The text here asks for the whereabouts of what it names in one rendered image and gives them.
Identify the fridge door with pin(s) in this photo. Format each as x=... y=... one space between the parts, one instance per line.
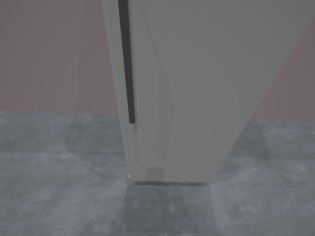
x=200 y=70

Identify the handle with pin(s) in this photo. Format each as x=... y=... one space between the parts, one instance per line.
x=124 y=18

